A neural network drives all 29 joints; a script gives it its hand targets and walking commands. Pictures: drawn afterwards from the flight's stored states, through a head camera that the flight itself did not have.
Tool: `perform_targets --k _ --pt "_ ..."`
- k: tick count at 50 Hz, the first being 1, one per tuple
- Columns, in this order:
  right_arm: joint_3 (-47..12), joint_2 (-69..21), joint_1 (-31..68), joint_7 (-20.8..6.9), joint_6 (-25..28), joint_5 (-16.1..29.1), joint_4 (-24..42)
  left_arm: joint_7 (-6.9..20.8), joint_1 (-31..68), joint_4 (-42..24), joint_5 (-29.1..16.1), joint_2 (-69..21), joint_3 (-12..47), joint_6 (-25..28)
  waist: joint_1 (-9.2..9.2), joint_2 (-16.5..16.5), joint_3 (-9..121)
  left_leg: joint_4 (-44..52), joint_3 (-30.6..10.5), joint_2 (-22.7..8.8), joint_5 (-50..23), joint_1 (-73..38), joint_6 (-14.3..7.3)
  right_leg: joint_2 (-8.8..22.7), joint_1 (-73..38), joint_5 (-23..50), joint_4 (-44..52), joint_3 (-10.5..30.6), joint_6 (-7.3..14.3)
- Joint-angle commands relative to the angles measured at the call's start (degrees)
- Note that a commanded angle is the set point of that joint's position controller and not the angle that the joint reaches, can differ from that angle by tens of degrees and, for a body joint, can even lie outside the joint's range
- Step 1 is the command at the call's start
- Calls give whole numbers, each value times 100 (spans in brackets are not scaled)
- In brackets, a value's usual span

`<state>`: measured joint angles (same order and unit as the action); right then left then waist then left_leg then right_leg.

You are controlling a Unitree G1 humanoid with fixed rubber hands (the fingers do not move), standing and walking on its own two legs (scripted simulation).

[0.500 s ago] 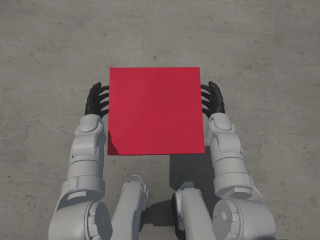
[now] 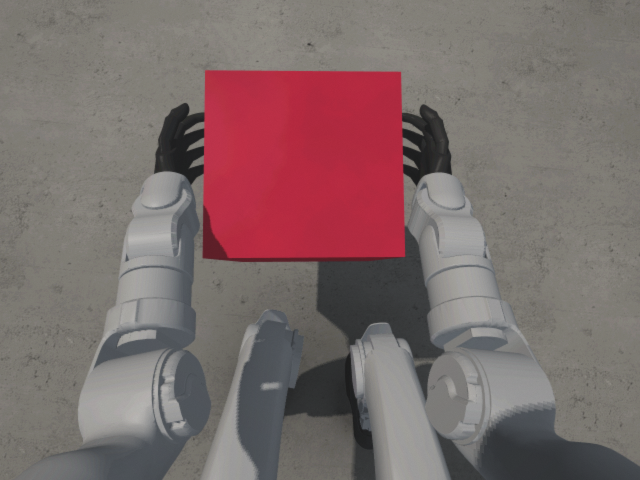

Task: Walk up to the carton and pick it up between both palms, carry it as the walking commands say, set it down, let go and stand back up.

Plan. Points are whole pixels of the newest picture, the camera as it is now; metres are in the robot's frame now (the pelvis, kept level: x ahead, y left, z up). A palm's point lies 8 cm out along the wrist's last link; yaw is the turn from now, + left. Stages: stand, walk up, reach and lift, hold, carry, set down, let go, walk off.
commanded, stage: set down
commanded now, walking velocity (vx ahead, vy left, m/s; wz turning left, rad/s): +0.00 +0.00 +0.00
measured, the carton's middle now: (305, 187) +0.47 +0.06 -0.16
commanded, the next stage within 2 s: none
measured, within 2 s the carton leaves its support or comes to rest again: rests again in 1.98 s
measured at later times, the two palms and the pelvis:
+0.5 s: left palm (194, 176) +0.47 +0.22 -0.18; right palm (407, 178) +0.50 -0.08 -0.17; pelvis -0.02 +0.01 -0.06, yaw -1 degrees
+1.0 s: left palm (208, 177) +0.50 +0.22 -0.26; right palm (391, 183) +0.52 -0.08 -0.26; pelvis -0.02 +0.01 -0.12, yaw -1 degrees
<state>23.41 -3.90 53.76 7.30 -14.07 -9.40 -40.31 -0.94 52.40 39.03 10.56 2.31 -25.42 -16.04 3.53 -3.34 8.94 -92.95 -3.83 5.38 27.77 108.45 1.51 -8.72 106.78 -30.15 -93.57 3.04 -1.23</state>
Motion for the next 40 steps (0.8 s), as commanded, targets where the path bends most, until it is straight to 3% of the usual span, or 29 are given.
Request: perform_targets --k 1,22,40 --pt "-2871 -5391 3687 -1000 121 570 -46 1242 3533 -22 -675 -5316 2945 70 278 181 5620 621 524 303 -1845 -3489 31 -328 -2435 1249 690 -377 -70" --pt "-2586 -4954 4795 -1043 97 778 -308 1162 4625 142 -820 -5089 2887 23 259 361 5734 -255 514 249 -1885 -3121 62 -368 -1305 1040 -364 -588 -8" --pt "-2658 -4650 5578 -1009 120 991 -299 1238 5351 249 -1080 -4678 2956 95 308 300 5744 -1052 589 184 -1963 -2505 45 -333 -976 1177 -1191 -666 -18"
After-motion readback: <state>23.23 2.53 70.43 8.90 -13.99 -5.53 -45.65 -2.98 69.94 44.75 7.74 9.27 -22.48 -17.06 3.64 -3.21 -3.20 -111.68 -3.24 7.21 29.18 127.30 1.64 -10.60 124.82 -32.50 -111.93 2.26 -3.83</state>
